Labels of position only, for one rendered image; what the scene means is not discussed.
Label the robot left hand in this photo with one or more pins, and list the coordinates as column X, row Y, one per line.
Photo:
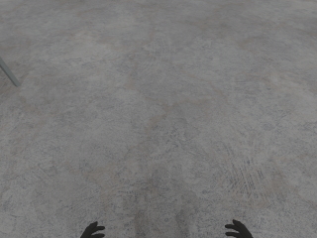
column 92, row 228

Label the robot right hand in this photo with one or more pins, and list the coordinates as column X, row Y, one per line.
column 240, row 227

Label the table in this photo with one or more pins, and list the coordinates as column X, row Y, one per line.
column 9, row 73

